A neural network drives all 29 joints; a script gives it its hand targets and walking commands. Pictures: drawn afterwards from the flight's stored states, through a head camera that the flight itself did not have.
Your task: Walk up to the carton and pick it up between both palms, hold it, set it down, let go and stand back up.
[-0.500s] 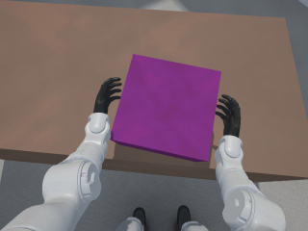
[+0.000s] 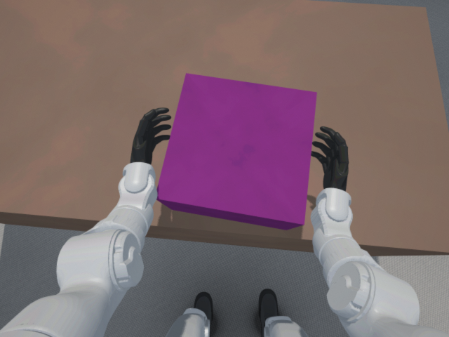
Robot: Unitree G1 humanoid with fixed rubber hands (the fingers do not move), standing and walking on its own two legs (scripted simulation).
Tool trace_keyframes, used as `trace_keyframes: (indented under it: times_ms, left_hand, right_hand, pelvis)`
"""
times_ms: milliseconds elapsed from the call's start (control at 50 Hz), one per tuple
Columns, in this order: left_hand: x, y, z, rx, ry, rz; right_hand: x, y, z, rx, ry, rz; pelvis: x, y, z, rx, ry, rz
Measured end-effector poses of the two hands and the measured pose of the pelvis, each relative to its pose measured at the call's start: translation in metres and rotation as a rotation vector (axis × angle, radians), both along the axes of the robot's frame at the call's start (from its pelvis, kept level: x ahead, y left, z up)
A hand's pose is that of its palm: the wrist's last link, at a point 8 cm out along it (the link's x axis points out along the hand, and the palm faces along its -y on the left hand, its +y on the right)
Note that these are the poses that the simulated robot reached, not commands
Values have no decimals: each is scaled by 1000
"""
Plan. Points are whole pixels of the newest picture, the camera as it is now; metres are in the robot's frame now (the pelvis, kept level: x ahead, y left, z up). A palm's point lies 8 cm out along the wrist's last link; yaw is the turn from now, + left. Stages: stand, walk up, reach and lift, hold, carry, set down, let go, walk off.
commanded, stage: set down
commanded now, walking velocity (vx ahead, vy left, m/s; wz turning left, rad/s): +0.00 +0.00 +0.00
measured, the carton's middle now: (238, 155) +0.45 +0.00 -0.13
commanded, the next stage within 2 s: none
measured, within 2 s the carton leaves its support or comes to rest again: neither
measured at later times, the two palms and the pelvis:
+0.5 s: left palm (144, 152) +0.42 +0.17 -0.05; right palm (332, 176) +0.38 -0.18 -0.06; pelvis +0.00 +0.00 +0.00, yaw +0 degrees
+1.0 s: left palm (144, 152) +0.43 +0.18 -0.05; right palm (332, 176) +0.38 -0.18 -0.07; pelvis -0.01 +0.00 +0.00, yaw +0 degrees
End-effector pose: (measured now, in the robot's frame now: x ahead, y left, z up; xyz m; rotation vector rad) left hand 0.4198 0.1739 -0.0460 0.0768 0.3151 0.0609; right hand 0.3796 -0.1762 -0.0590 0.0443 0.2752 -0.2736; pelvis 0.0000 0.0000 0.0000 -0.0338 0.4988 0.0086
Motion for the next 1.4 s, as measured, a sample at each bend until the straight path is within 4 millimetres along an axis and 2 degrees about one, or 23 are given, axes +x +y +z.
trace_keyframes:
  times_ms: [880, 1400]
  left_hand:
    - [5, 1, -6, 0, -8, -22]
    - [5, 3, -8, -5, -34, -39]
  right_hand:
    - [5, -2, -6, -13, -5, 20]
    - [4, -3, -8, -23, -16, 28]
  pelvis:
    - [-6, 2, -4, -8, 40, 4]
    - [-23, 7, -11, -20, 64, 1]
